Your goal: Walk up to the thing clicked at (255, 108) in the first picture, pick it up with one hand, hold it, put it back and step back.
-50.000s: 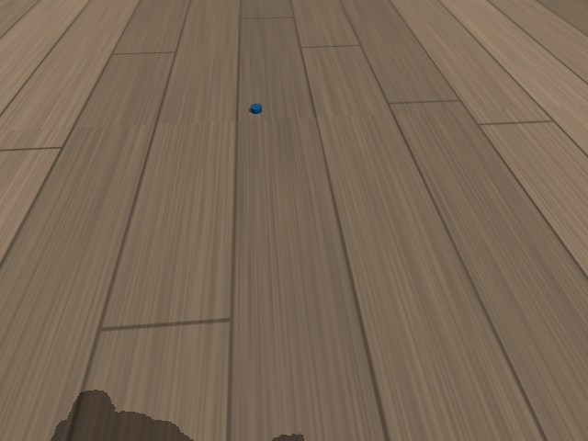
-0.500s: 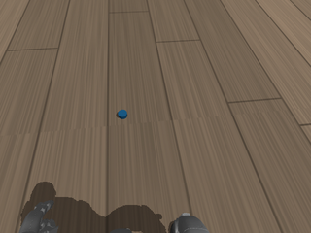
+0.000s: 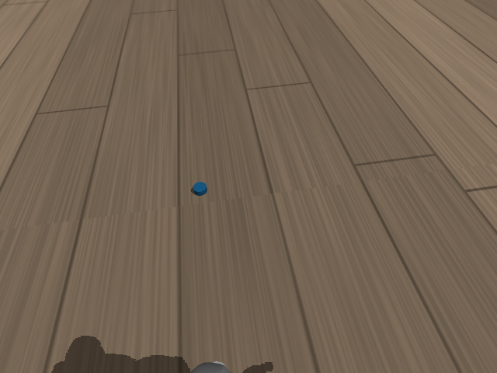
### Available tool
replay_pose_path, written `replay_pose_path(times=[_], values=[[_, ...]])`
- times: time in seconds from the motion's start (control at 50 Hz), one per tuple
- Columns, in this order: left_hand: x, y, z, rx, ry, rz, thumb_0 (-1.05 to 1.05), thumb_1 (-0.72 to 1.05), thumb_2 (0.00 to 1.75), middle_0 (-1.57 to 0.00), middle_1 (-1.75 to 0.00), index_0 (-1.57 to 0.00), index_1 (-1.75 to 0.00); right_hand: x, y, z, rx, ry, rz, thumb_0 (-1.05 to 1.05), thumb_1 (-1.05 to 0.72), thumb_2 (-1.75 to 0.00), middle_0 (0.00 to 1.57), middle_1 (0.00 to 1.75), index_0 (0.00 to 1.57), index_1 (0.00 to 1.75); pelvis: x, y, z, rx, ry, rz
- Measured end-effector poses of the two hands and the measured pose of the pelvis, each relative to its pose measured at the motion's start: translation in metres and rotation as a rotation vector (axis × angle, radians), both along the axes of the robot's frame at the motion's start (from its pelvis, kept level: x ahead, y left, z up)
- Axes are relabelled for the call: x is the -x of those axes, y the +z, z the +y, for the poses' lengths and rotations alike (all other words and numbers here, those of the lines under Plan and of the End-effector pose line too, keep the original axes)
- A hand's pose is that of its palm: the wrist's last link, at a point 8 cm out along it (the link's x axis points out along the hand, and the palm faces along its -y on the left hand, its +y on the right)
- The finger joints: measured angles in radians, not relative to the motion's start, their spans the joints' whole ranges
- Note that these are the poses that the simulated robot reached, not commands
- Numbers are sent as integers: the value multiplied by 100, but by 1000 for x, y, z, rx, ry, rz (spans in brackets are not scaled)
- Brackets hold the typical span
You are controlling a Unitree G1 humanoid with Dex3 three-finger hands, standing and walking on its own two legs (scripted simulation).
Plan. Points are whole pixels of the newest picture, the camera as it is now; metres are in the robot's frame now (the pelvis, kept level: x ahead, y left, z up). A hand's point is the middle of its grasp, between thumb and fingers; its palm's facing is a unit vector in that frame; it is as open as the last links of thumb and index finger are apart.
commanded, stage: step back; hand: left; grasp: from above
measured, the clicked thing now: (200, 188) +1.07 +0.32 -0.74
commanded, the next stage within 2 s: stand in 0.94 s
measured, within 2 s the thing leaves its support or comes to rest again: neither
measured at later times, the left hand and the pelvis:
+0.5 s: hand out of the picture +0.03 +0.27 -0.13, palm faces +0.08 -0.92 -0.38, open 7.4 cm; pelvis +0.00 +0.01 +0.01, yaw +3 degrees
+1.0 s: hand out of the picture +0.12 +0.29 -0.14, palm faces +0.05 -0.93 -0.36, open 7.4 cm; pelvis +0.04 +0.02 +0.01, yaw +3 degrees
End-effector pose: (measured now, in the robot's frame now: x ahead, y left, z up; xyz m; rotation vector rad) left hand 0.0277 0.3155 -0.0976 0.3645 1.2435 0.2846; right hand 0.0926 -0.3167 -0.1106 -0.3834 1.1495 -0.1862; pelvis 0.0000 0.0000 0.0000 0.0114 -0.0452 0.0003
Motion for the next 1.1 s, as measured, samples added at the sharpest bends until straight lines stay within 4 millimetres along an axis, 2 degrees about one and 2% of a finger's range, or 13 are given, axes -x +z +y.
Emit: replay_pose_path(times=[0.08, 0.14, 0.22, 0.3, 0.44, 0.56, 0.64, 0.72, 0.84, 0.94, 1.02, 1.1], values=[[10, -2, 13, -8, 22, -44, 1, 90, 90, -21, -30, -21, -30, 29, -8, 8, -5, 18, 77, 1, -90, -90, 20, 30, 20, 30, 11, -4, 6, 9, 43, 2], [15, -5, 20, 1, 32, -45, 1, 90, 90, -21, -30, -21, -30, 44, -7, 21, -21, 12, 90, 1, -90, -90, 20, 30, 20, 30, 18, -2, 10, -19, 41, -13], [14, -3, 19, 21, 25, -35, 1, 90, 90, -21, -30, -21, -30, 54, 0, 30, -46, 4, 65, 1, -90, -90, 20, 30, 20, 30, 20, 5, 9, -3, 33, -7], [8, -1, 12, 24, 7, -47, 1, 90, 90, -21, -30, -21, -30, 53, 2, 26, -60, -7, 46, 1, -90, -90, 20, 30, 20, 30, 20, 6, 2, 6, 26, -3], [6, 2, -3, 31, 31, -84, 1, 90, 90, -21, -30, -21, -30, 31, 2, 15, -39, 9, 53, 1, -90, -90, 20, 30, 20, 30, 11, 8, -1, 25, 46, -4], [-1, -6, 10, 51, 52, -61, 1, 90, 90, -21, -30, -21, -30, 6, 7, 19, -4, 42, 57, 1, -90, -90, 20, 30, 20, 30, -4, 6, 14, 26, 76, 3], [-14, -16, 22, 67, 61, -36, 1, 90, 90, -21, -30, -21, -30, -10, 8, 34, 8, 40, 43, 1, -90, -90, 20, 30, 20, 30, -13, 3, 25, 5, 69, 5], [-32, -18, 25, 71, 49, -25, 1, 90, 90, -21, -30, -21, -30, -28, 11, 48, -12, 44, 21, 1, -90, -90, 20, 30, 20, 30, -23, 5, 27, 13, 57, 15], [-57, -12, 22, 69, 26, -44, 1, 90, 90, -21, -30, -21, -30, -59, 10, 63, -54, 40, -17, 1, -90, -90, 20, 30, 20, 30, -36, 9, 26, 21, 51, 19], [-76, -4, 20, 57, 16, -69, 1, 90, 90, -21, -30, -21, -30, -80, 9, 68, -77, 46, -44, 1, -90, -90, 20, 30, 20, 30, -41, 12, 25, 18, 48, 19], [-86, 1, 15, 59, 7, -78, 1, 90, 90, -21, -30, -21, -30, -87, 12, 67, -85, 45, -56, 1, -90, -90, 20, 30, 20, 30, -43, 15, 24, 14, 46, 13], [-90, 3, 8, 68, -8, -76, 1, 90, 90, -21, -30, -21, -30, -84, 14, 61, -82, 33, -48, 1, -90, -90, 20, 30, 20, 30, -42, 19, 22, 11, 44, 9]])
